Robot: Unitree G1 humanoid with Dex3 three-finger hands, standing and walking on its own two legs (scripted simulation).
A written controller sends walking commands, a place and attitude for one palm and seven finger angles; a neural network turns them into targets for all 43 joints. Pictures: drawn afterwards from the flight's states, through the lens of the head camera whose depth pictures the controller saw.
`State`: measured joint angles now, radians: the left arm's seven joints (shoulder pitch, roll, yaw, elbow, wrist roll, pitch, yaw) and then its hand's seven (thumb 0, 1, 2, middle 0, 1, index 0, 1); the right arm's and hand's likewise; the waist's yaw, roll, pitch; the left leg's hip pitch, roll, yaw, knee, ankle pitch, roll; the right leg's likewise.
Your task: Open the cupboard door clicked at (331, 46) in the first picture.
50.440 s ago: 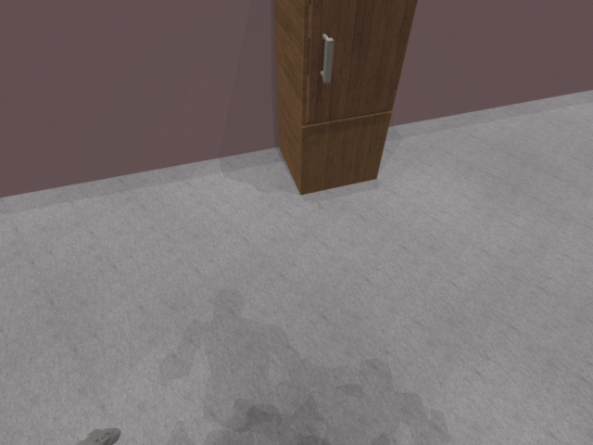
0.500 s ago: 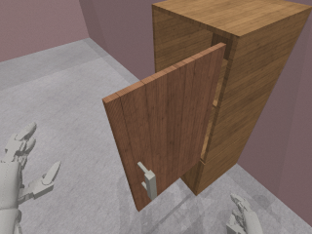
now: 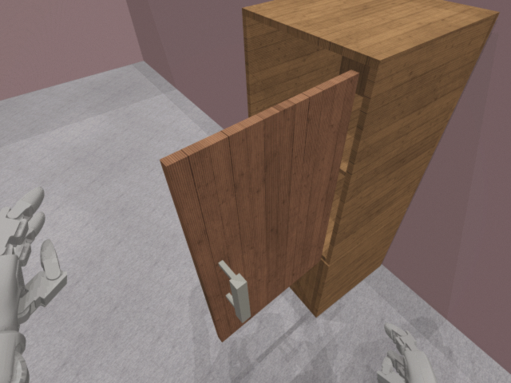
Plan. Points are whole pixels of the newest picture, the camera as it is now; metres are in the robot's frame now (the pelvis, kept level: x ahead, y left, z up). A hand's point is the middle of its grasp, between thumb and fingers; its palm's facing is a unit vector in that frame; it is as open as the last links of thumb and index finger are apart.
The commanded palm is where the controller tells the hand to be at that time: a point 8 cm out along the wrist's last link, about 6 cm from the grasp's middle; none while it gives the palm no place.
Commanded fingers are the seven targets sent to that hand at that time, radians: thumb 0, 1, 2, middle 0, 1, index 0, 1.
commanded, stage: step back with the hand held close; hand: left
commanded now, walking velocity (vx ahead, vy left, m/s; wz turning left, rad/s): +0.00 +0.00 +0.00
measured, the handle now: (234, 291) +0.30 +0.09 -0.09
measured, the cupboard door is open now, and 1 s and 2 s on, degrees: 94 94 94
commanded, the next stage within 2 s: stop stepping back and stand still in 1.58 s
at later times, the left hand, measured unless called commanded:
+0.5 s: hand (42, 294) +0.16 +0.27 +0.15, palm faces +0.34 -0.77 -0.53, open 7.4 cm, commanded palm +0.10 +0.31 +0.17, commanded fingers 0.00 0.90 0.90 -0.20 -0.30 -0.20 -0.30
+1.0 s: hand out of the picture +0.10 +0.29 +0.15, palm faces +0.42 -0.77 -0.49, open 7.4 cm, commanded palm +0.03 +0.33 +0.17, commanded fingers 0.00 0.90 0.90 -0.20 -0.30 -0.20 -0.30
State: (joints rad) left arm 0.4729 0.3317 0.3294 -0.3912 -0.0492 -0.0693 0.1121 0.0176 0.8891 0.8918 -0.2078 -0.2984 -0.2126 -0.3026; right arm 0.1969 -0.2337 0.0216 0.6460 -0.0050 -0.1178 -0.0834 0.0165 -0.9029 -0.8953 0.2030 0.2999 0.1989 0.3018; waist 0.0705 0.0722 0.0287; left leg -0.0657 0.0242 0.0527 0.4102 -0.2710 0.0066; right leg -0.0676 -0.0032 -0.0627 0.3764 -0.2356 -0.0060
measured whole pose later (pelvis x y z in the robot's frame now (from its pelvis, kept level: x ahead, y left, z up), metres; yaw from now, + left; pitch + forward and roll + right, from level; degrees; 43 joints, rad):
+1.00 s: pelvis -0.11 +0.02 -0.02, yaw +1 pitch +0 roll -2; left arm 0.54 0.41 0.43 -0.54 -0.01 -0.22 0.17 0.02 0.89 0.89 -0.21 -0.30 -0.21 -0.30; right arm 0.20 -0.23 0.01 0.60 0.00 -0.08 -0.09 0.02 -0.90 -0.89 0.21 0.30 0.20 0.30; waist 0.00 0.00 0.07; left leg -0.43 0.01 0.04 0.61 -0.21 0.05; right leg -0.40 0.00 -0.03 0.52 -0.15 0.02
